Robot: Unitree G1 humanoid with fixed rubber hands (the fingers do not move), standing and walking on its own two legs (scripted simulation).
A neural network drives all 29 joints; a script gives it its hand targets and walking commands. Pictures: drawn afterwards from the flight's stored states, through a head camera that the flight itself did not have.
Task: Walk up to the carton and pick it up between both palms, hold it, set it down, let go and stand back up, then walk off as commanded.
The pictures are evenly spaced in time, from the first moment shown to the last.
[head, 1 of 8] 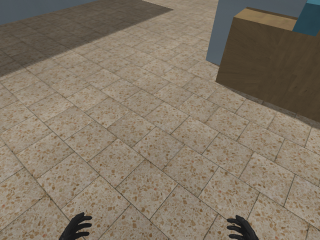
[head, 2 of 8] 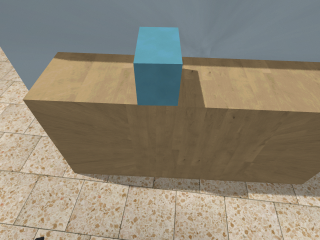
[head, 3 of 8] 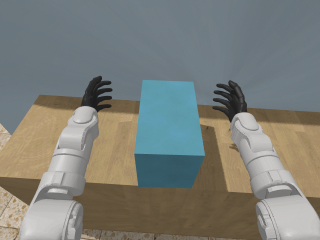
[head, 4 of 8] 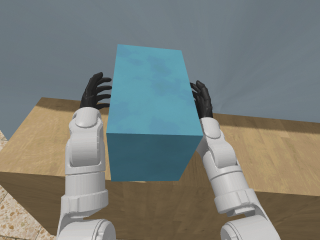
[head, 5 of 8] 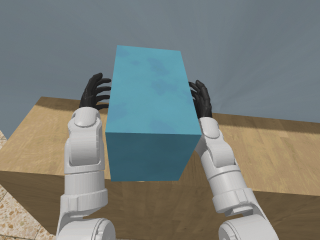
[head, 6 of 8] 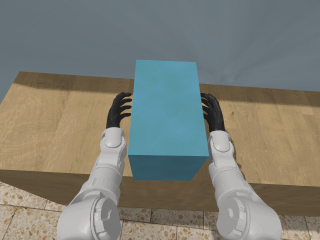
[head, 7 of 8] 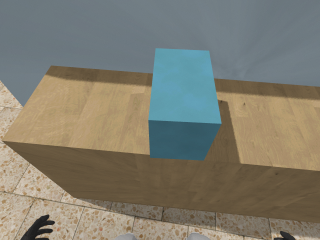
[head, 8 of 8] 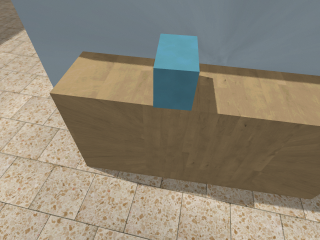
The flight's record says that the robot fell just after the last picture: no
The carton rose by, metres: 0.17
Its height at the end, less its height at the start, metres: +0.00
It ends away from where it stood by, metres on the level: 0.01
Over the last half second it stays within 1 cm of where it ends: yes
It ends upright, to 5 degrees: yes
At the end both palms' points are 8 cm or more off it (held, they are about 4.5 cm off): yes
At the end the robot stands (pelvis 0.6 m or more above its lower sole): yes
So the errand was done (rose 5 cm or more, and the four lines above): yes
